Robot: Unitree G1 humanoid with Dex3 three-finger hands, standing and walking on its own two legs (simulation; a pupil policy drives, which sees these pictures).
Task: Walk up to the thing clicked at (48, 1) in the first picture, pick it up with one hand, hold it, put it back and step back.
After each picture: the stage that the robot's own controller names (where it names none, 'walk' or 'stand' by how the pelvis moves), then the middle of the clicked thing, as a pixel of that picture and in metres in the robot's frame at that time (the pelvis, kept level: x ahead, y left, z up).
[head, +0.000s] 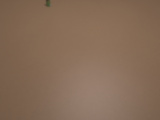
stand; (48, 2) +2.29 +0.52 -0.72
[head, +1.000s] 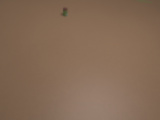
walk; (65, 12) +2.17 +0.21 -0.70
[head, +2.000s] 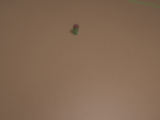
walk; (75, 29) +1.48 +0.00 -0.71
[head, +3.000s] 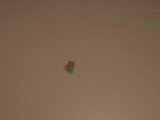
walk; (70, 67) +0.95 +0.06 -0.72
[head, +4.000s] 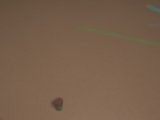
walk; (59, 104) +0.59 +0.14 -0.72
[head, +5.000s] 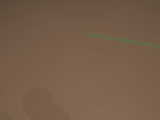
stand; out of the picture +0.40 +0.20 -0.70
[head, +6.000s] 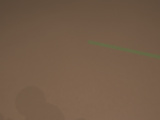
stand; out of the picture +0.37 +0.17 -0.72
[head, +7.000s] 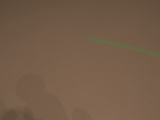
stand; out of the picture +0.34 +0.17 -0.72
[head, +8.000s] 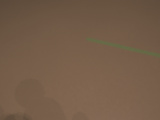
stand; out of the picture +0.36 +0.18 -0.72
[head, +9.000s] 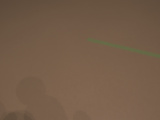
stand; out of the picture +0.34 +0.18 -0.73
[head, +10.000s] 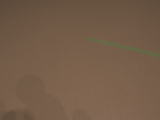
go down; out of the picture +0.34 +0.18 -0.73
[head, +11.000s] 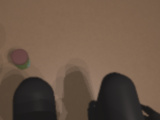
go down; (21, 59) +0.43 +0.21 -0.31
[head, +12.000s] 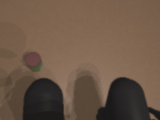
approach; (34, 62) +0.43 +0.20 -0.31
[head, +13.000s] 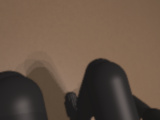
close in; out of the picture +0.42 +0.24 -0.22
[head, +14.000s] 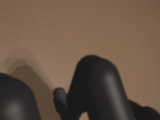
close; out of the picture +0.41 +0.26 -0.22
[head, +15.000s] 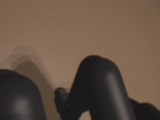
lift; out of the picture +0.39 +0.23 -0.23
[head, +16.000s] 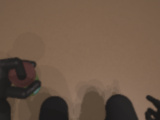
lift; (26, 80) +0.33 +0.19 -0.02
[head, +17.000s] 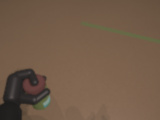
hold; (37, 92) +0.31 +0.16 -0.01
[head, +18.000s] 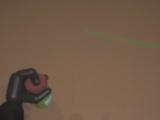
hold; (39, 91) +0.32 +0.16 +0.00
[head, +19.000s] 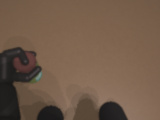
crouch; (29, 68) +0.39 +0.18 -0.07
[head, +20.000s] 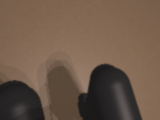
lower; out of the picture +0.46 +0.25 -0.16
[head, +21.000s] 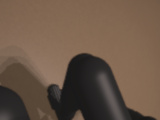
lower; out of the picture +0.45 +0.26 -0.23
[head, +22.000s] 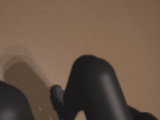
lower; out of the picture +0.44 +0.26 -0.23
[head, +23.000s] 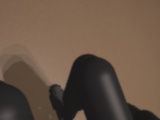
lower; out of the picture +0.44 +0.26 -0.23
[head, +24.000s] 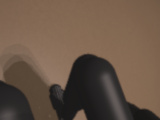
lower; out of the picture +0.44 +0.26 -0.24
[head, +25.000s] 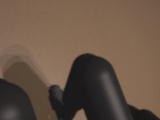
open; out of the picture +0.43 +0.23 -0.24
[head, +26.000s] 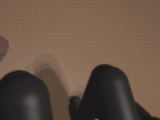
stand; out of the picture +0.43 +0.21 -0.25
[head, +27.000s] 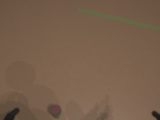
stand; (56, 111) +0.39 +0.15 -0.60
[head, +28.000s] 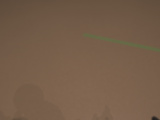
stand; out of the picture +0.37 +0.15 -0.67
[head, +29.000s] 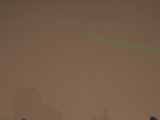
stand; out of the picture +0.38 +0.15 -0.67
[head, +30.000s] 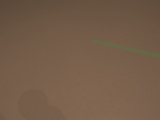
stand; out of the picture +0.40 +0.14 -0.72
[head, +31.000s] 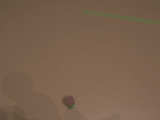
walk; (70, 102) +0.46 +0.11 -0.69
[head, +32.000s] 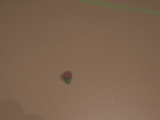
walk; (68, 77) +0.68 +0.13 -0.70
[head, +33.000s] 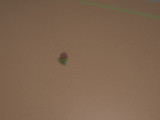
stand; (64, 58) +0.99 +0.18 -0.70
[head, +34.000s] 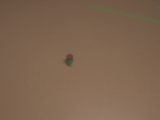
stand; (69, 60) +1.01 +0.13 -0.71
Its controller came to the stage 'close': yes
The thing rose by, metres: 0.72
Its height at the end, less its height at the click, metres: +0.00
